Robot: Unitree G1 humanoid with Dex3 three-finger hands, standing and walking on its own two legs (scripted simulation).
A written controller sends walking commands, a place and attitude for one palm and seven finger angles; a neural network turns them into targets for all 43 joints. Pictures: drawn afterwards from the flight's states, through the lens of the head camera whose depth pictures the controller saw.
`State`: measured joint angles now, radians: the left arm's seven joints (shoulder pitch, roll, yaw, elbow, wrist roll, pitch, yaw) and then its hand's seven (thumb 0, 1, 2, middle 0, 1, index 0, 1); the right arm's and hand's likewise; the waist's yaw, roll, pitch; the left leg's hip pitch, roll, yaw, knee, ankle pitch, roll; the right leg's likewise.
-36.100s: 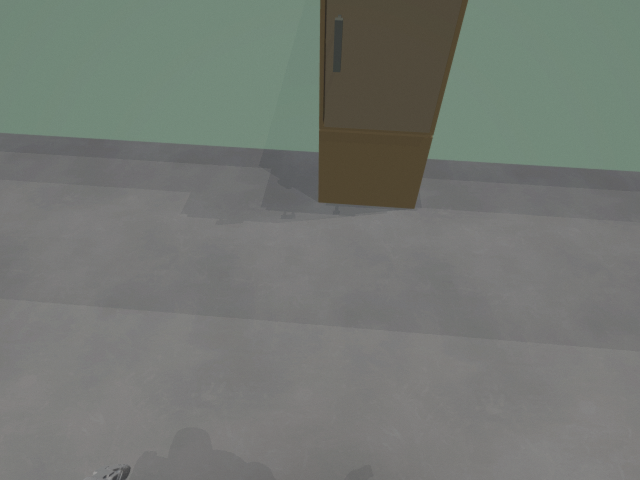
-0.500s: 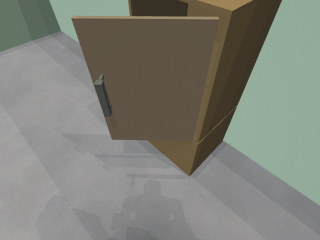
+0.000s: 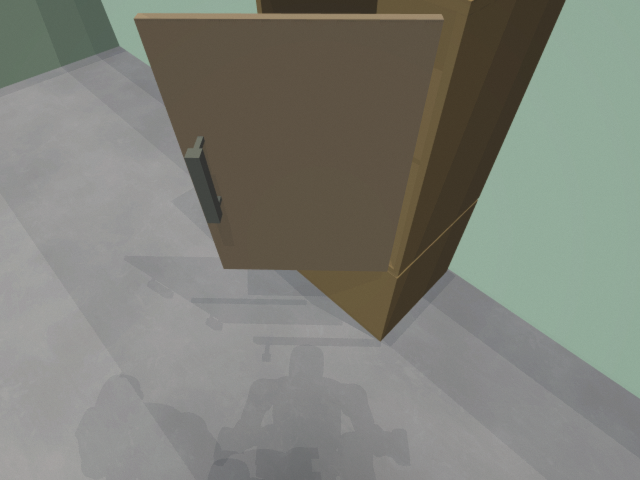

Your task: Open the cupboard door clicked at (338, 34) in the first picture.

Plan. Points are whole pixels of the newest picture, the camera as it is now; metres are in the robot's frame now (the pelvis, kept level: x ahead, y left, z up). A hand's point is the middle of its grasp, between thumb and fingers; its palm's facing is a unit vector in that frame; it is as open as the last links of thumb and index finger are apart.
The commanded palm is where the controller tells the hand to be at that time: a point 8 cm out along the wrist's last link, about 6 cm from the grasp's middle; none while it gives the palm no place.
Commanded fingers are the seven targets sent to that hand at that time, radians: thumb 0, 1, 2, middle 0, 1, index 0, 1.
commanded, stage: come to a stop and stand still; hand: left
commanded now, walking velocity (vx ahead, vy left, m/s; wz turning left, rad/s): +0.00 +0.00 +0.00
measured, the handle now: (207, 180) +0.59 +0.25 -0.01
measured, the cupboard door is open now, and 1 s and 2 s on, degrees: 43 43 43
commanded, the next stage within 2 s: look again from close up in 0.44 s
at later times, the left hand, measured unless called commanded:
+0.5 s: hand out of the picture +0.02 +0.17 -0.16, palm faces -0.03 -0.97 -0.22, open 7.4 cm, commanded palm none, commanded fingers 0.00 0.90 0.90 -0.20 -0.30 -0.20 -0.30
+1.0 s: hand out of the picture +0.04 +0.18 -0.16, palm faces -0.01 -0.97 -0.23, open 7.4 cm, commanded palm none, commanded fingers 0.00 0.90 0.90 -0.20 -0.30 -0.20 -0.30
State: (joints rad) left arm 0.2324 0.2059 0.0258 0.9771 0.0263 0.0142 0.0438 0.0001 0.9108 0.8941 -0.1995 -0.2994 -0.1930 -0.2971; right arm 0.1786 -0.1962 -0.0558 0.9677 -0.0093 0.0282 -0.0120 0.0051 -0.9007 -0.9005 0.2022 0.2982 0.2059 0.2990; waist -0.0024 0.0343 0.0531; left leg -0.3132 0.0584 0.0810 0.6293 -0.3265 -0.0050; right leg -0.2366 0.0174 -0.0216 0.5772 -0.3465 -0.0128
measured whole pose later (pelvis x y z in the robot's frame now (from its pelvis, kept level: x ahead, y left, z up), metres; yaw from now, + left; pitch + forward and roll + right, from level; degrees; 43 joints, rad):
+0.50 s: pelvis -0.01 -0.02 +0.01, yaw +0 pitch +0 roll +1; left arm 0.27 0.19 -0.01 1.04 0.02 -0.01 0.02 0.00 0.91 0.89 -0.20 -0.30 -0.20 -0.30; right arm 0.30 -0.18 0.00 1.08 -0.02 0.00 -0.01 0.01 -0.91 -0.90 0.20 0.30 0.20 0.30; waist -0.02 0.00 0.03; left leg -0.24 0.05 0.08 0.47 -0.22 -0.02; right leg -0.20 0.02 -0.01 0.50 -0.29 -0.04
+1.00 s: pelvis +0.01 -0.01 +0.01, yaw -1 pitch +0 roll +1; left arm 0.23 0.21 0.00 1.10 0.02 -0.02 0.02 0.00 0.91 0.89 -0.20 -0.30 -0.20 -0.30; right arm 0.19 -0.18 0.00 1.11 -0.01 -0.03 -0.02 0.00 -0.90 -0.90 0.20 0.30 0.20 0.30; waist 0.00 -0.02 0.03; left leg -0.19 0.04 0.09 0.45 -0.25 -0.01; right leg -0.16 0.01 -0.01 0.47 -0.31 -0.02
